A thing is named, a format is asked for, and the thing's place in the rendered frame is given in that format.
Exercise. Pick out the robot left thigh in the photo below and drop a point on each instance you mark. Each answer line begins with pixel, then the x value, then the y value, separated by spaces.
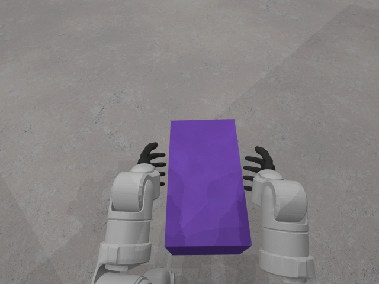
pixel 160 276

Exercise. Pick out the robot left hand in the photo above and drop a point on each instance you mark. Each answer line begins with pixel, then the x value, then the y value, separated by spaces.
pixel 146 157

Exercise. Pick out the robot right hand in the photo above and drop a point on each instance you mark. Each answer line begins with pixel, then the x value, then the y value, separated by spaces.
pixel 266 163

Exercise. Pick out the robot left forearm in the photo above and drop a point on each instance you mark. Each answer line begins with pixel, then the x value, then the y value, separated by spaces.
pixel 127 244

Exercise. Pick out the carton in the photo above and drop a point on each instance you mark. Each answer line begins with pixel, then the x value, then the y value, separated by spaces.
pixel 206 211

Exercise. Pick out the robot right forearm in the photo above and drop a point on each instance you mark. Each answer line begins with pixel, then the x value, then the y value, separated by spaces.
pixel 284 220

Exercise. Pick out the robot left upper arm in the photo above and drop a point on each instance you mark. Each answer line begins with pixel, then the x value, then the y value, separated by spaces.
pixel 118 278

